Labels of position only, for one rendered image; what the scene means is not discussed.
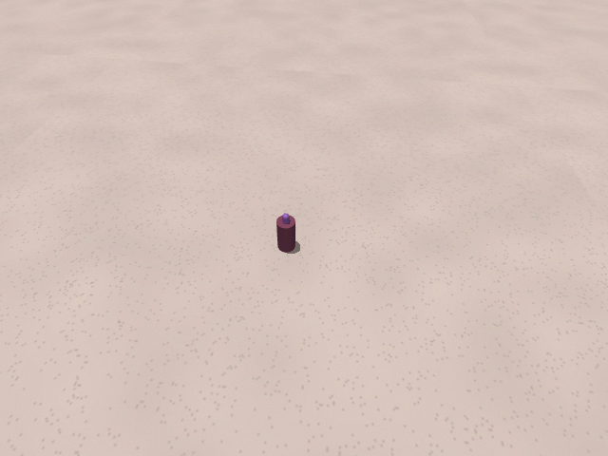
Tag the bottle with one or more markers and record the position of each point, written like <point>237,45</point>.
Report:
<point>285,226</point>

